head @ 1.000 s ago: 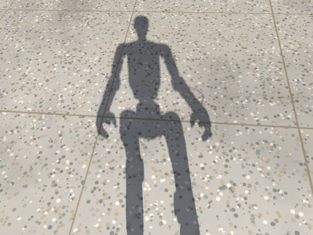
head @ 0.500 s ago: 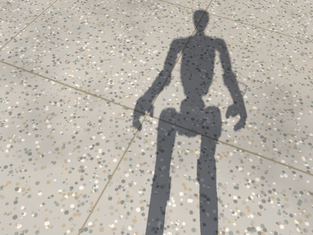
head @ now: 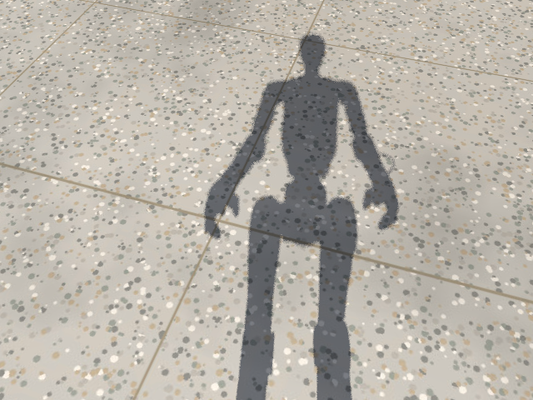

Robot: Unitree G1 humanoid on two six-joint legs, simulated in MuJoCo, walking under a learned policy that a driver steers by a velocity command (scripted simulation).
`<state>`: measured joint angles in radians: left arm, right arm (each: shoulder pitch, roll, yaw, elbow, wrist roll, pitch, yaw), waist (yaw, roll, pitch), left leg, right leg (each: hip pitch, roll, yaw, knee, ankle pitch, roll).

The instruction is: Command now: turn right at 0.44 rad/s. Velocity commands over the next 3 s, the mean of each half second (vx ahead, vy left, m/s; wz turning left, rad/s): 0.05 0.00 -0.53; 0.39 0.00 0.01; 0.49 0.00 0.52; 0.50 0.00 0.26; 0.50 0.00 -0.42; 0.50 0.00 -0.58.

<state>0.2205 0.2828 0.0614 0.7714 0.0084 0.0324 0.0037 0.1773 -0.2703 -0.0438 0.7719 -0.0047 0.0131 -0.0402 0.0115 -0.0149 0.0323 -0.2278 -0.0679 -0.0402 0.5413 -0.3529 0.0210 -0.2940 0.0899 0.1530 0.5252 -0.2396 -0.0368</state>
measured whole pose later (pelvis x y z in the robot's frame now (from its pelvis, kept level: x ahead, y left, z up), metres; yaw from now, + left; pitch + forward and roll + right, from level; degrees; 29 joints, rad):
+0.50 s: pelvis -0.01 -0.03 +0.00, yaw -17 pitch +0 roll +0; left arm 0.23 0.28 0.05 0.72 0.02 0.04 -0.03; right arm 0.24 -0.31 -0.05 0.76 -0.04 0.03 0.00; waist -0.01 0.05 0.04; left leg -0.37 0.04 0.03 0.96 -0.49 0.01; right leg -0.23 0.08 0.00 0.54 -0.31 -0.09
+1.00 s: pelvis +0.21 -0.04 -0.02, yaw -13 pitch +1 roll +0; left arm 0.40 0.27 0.03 0.89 0.03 -0.06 0.00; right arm 0.13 -0.28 -0.05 0.74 -0.03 -0.04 0.04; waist 0.04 -0.03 0.05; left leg -0.45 -0.06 0.06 0.61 -0.17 0.11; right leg -0.06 0.02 -0.02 0.83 -0.45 -0.04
